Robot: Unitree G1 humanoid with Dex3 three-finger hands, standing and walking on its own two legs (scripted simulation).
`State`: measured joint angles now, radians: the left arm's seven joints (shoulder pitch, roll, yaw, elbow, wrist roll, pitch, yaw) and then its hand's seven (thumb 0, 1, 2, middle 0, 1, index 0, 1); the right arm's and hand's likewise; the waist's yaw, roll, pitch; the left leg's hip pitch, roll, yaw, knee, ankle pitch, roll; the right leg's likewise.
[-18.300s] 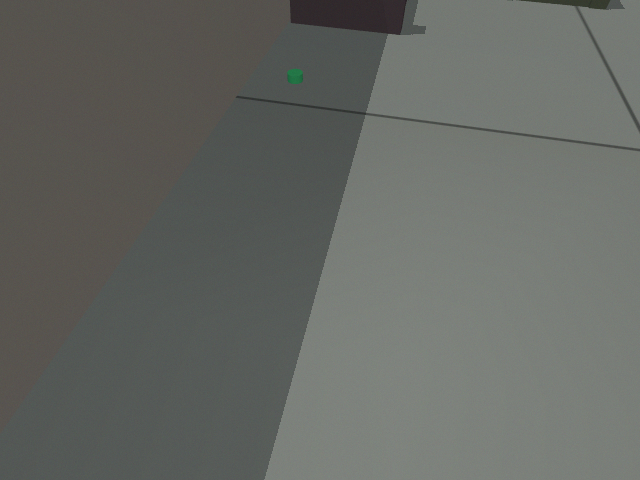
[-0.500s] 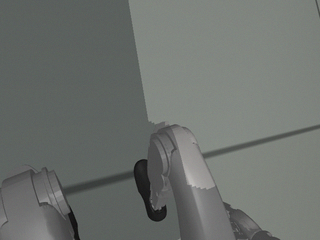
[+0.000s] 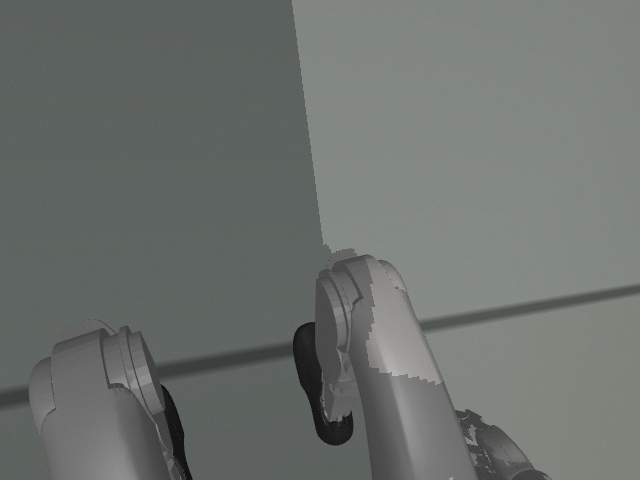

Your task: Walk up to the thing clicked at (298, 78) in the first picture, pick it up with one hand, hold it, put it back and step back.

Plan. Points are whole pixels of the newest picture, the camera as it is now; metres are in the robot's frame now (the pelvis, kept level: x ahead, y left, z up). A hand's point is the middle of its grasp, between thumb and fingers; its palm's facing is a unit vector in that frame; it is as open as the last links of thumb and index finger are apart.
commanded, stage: lift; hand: left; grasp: from above
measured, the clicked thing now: out of the picture +0.51 +0.33 -0.18
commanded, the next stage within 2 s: hold in 1.72 s
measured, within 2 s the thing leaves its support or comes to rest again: neither
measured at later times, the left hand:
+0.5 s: hand out of the picture +0.44 +0.33 -0.06, palm faces -0.47 -0.08 -0.88, open 11.5 cm
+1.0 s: hand out of the picture +0.36 +0.30 +0.15, palm faces -0.43 -0.12 -0.90, open 11.5 cm
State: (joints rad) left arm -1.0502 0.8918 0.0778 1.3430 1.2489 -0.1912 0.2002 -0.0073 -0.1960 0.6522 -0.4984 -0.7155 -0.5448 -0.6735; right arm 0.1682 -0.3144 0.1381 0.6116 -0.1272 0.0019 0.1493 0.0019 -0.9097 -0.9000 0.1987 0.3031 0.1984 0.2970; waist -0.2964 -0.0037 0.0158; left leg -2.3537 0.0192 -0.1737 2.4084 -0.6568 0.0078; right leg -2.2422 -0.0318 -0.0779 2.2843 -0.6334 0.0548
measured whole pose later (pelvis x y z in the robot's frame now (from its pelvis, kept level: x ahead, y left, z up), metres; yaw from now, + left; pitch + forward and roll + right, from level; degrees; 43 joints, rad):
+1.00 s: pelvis +0.00 +0.00 +0.22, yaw +7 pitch +26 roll -4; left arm -0.46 0.55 -0.07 0.69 0.99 -0.03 0.02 0.01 -0.17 0.66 -0.42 -0.79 -0.48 -0.75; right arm 0.15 -0.25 -0.01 0.66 0.03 0.07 -0.01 0.01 -0.91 -0.90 0.20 0.30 0.20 0.30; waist -0.10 0.05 -0.16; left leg -1.57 0.05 -0.05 1.68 -0.58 0.01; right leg -1.52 -0.04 -0.03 1.62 -0.55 0.05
